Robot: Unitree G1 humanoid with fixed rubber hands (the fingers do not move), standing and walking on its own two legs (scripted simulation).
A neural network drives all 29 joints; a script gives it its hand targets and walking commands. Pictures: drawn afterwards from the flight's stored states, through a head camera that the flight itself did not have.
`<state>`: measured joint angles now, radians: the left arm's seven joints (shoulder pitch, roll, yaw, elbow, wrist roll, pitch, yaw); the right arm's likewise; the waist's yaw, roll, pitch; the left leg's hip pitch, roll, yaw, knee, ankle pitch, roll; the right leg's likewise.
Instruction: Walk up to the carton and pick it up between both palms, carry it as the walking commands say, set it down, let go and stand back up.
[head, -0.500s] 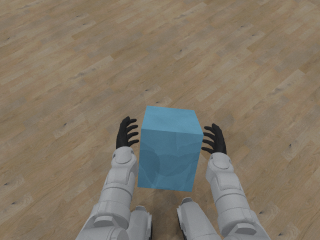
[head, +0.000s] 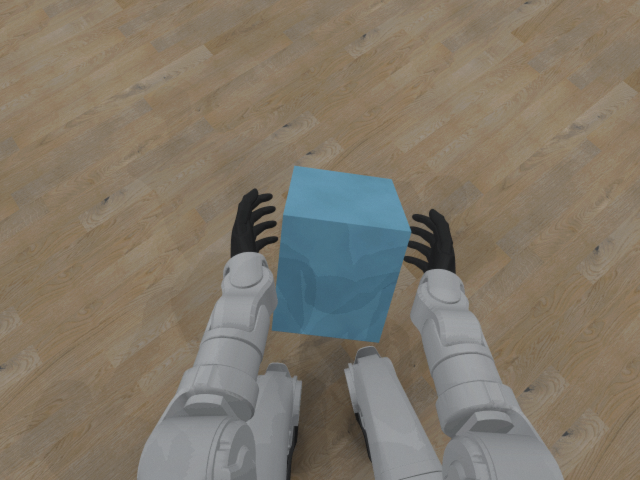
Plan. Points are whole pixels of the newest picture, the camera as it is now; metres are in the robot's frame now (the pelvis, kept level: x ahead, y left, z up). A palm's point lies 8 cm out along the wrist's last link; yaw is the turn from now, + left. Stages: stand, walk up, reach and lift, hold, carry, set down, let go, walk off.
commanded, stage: set down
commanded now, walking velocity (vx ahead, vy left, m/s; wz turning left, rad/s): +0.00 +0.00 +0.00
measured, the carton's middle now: (334, 250) +0.44 -0.04 -0.20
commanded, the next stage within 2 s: none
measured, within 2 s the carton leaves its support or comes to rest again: neither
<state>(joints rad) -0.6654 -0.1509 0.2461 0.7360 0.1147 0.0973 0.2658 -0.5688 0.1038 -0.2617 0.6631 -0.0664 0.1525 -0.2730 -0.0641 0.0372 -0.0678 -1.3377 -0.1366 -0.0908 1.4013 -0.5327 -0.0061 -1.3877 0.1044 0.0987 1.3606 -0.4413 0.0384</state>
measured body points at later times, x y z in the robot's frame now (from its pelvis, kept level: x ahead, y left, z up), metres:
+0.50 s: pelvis -0.04 +0.01 -0.07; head +0.21 -0.01 +0.31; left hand +0.44 +0.08 -0.15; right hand +0.40 -0.17 -0.17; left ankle +0.06 +0.11 -0.58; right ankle +0.09 -0.12 -0.58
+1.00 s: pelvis -0.08 +0.00 -0.14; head +0.25 -0.04 +0.15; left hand +0.47 +0.07 -0.25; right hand +0.43 -0.18 -0.28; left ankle +0.06 +0.11 -0.58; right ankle +0.09 -0.12 -0.58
